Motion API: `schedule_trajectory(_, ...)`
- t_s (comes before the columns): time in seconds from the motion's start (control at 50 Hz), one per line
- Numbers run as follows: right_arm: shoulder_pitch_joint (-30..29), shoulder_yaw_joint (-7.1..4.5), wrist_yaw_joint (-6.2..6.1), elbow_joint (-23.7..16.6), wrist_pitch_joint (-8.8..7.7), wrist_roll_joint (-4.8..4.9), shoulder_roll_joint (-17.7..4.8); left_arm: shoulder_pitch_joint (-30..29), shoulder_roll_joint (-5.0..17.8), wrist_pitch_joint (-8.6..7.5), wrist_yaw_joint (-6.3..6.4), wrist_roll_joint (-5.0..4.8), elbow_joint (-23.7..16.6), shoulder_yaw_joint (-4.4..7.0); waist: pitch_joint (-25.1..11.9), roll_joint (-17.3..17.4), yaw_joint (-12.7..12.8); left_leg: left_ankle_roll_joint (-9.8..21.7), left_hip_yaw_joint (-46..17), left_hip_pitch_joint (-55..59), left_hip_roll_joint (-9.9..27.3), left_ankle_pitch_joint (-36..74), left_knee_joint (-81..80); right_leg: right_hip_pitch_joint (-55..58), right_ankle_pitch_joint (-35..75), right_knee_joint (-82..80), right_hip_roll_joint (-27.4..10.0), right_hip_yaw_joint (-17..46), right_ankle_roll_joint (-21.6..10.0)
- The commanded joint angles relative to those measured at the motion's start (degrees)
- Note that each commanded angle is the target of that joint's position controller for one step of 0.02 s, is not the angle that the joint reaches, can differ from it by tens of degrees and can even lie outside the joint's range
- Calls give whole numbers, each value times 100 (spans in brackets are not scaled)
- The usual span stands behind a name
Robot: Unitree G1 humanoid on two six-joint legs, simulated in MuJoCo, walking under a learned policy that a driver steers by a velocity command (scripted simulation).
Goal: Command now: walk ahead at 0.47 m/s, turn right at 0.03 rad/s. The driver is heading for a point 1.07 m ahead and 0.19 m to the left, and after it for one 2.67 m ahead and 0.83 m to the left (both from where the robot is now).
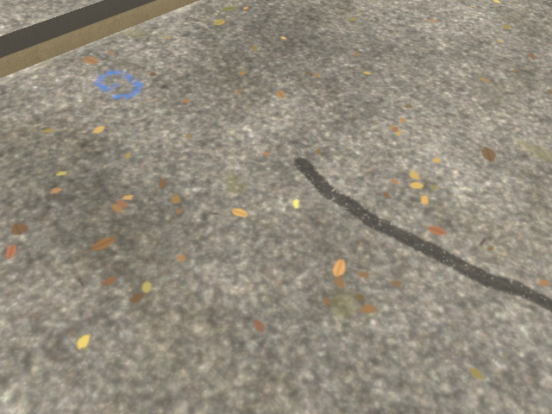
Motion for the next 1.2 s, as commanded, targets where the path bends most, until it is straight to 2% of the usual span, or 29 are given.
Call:
schedule_trajectory(0.02, -43, -169, -74, -300, -73, 15, -854, -456, 274, -76, 16, 24, -535, 75, 307, 765, 41, 812, -1274, 803, 1334, 1707, -1238, -1201, 716, -454, -246, 52, 165)
schedule_trajectory(0.1, 312, -147, -161, -168, 6, 58, -900, -1160, -6, -103, -59, -21, -726, -37, 397, 772, -191, 638, -689, 799, 1135, 2297, -1249, -762, 1561, -1853, -105, -162, 199)
schedule_trajectory(0.16, 576, -150, -181, -75, 62, 87, -976, -1675, -30, -142, -179, -74, -858, -63, 614, 755, -363, 660, -684, 995, 1263, 2001, -1242, -619, 1758, -2545, 4, -256, 157)
schedule_trajectory(0.2, 631, -144, -199, -16, 145, 77, -981, -1903, -36, -197, -266, -61, -937, -69, 749, 751, -364, 622, -633, 1127, 1327, 2675, -968, -421, 1660, -2912, 144, -330, 70)
schedule_trajectory(0.24, 599, -172, -228, 7, 209, 71, -1070, -1772, 91, -247, -329, -25, -931, -19, 565, 912, -181, 498, -621, 1339, 1386, 3681, -499, 46, 1437, -3119, 304, -341, -112)
schedule_trajectory(0.28, 315, -207, -267, -80, 236, 96, -1169, -775, 419, -270, -293, 60, -615, 132, -83, 1030, 424, 281, -518, 1386, 1185, 5029, 582, 1382, 1612, -3441, 610, -470, -385)
schedule_trajectory(0.3, 257, -184, -269, -149, 215, 71, -1111, -50, 679, -273, -223, 112, -405, 214, -594, 885, 768, 71, -381, 833, 918, 4690, 1571, 2696, 2757, -3536, 326, -294, -601)
schedule_trajectory(0.32, 382, -57, -262, -384, 146, -126, -727, 747, 1161, -234, -126, 310, -260, 279, -1632, -206, 846, -194, -233, -739, 417, 2035, 3552, 4863, 5378, -2799, -1083, 1040, -1122)
schedule_trajectory(0.34, 1569, 108, -157, -113, 91, -51, -265, 745, 1067, -181, -159, 275, -228, 190, -2735, -1343, 427, -441, -838, -2162, -314, -2711, 5304, 6257, 6202, -2902, -2468, 2969, -2204)
schedule_trajectory(0.36, 1305, -95, -126, 72, 106, 115, -1016, 660, 693, -71, -149, 154, -277, 161, -2676, -503, 710, -431, -1326, -2211, -6, -2505, 5581, 5613, 5076, -3183, -2091, 2607, -1932)
schedule_trajectory(0.38, 572, -135, -144, -179, 164, 236, -1049, 103, 504, -36, -129, 77, -296, 79, -1622, -350, 588, -471, -990, -2565, 247, -2147, 5382, 4746, 4524, -3451, -1774, 1799, -1630)
schedule_trajectory(0.4, 220, -116, -207, -252, 246, 189, -897, -323, 303, -38, -119, 44, -256, 6, -986, 84, 394, -545, -831, -2482, 475, -1782, 4987, 3782, 4098, -3763, -1477, 1347, -1428)
schedule_trajectory(0.44, 373, -151, -311, -203, 510, 111, -694, -864, 199, -74, -139, 178, -181, -27, -451, -80, -28, -662, -732, -1481, 673, -1266, 4427, 2117, 3341, -4350, -1177, 638, -1232)
schedule_trajectory(0.48, 582, -161, -406, -237, 680, 75, -531, -1197, 356, -112, -133, 269, -120, 31, -281, -382, -218, -768, -493, -1045, 574, -1028, 4083, 1385, 2998, -4663, -1094, 192, -1303)
schedule_trajectory(0.54, 181, -237, -450, -510, 764, 32, -648, -1154, 567, -63, 12, 205, 30, 111, -269, -365, -100, -724, -489, -1374, 706, -490, 3742, 1541, 2088, -4840, -1271, 12, -1329)
schedule_trajectory(0.62, -437, -282, -379, -844, 818, 38, -681, -1132, 691, 121, 190, 135, 173, 157, -133, -307, 98, -638, -365, -1578, 795, -219, 3160, 1820, 718, -4989, -1389, -108, -1257)
schedule_trajectory(0.7, -752, -312, -258, -1092, 828, 55, -696, -1030, 834, 302, 207, 66, 286, 209, -119, -278, 234, -512, -87, -1454, 677, -518, 2454, 2328, 679, -4714, -1552, -203, -1161)
schedule_trajectory(0.76, -511, -353, -153, -1116, 801, 57, -667, -1104, 885, 410, 207, -72, 357, 234, -203, -284, 23, -233, 243, -789, 406, -54, 1165, 2509, 859, -4037, -1460, -450, -788)
schedule_trajectory(0.78, -330, -414, -162, -1070, 784, 24, -805, -879, 738, 439, 207, -93, 462, 208, -209, -102, -3, -60, 158, -372, 286, 446, 620, 2343, 623, -3558, -1233, -642, -463)
schedule_trajectory(0.8, -177, -557, -235, -1107, 765, 5, -1301, -694, 479, 453, 182, 7, 491, 151, -140, 921, 90, 281, -980, 171, 967, 1882, -22, 1638, -114, -2274, -684, -1163, 56)
schedule_trajectory(0.82, -263, -664, -316, -1316, 756, -53, -1940, -983, 294, 422, 165, 218, 170, 85, 48, 2369, 211, 1342, -2951, 754, 2238, 3498, -143, -185, -2326, -749, 280, -1248, 622)
schedule_trajectory(0.84, -13, -605, -264, -1341, 622, -214, -1704, -1498, 517, 384, 185, 191, 70, 147, -411, 1688, -213, 1810, -3129, 624, 2362, 3457, -237, -374, -2691, 317, 387, -182, 569)
schedule_trajectory(0.86, -231, -567, -246, -1358, 506, -209, -1580, -1474, 606, 394, 183, 43, 83, 193, -391, 1306, -43, 1574, -2616, 646, 2074, 3237, -210, -497, -2226, 635, 285, 80, 465)
schedule_trajectory(0.88, -596, -554, -267, -1424, 459, -83, -1453, -1298, 615, 409, 216, 14, 211, 220, -356, 987, 145, 1217, -2226, 636, 1767, 2935, -125, -556, -1706, 591, 191, 169, 419)
schedule_trajectory(0.9, -837, -493, -298, -1491, 471, 36, -1260, -1260, 685, 423, 260, 65, 280, 252, -350, 894, 210, 1007, -2068, 609, 1640, 2820, -107, -568, -1387, 474, 137, 216, 423)
schedule_trajectory(0.96, -866, -430, -374, -1599, 531, 28, -1149, -1171, 569, 410, 249, 52, 295, 246, -531, 903, 304, 973, -1846, 510, 1391, 3190, -76, -154, -824, 383, 299, 190, 511)
schedule_trajectory(1.1, -852, -396, -400, -1629, 622, -45, -1140, -1254, 433, 423, 158, -4, 360, 135, -379, 1120, 85, 1013, -1858, 334, 1314, 2377, -72, 727, -693, -1386, 236, 112, 654)
schedule_trajectory(1.16, -721, -366, -325, -1512, 625, 6, -1115, -1290, 508, 357, 62, -45, 359, 130, -128, 1202, -77, 1027, -2192, -52, 1215, -527, -481, 1070, -801, -1996, 289, -94, 519)
schedule_trajectory(1.2, -678, -339, -297, -1414, 597, 20, -1129, -1256, 518, 234, -17, -72, 361, 123, 151, 1261, -50, 1001, -2483, -229, 1226, -1551, -600, 1286, -915, -2510, 347, -200, 340)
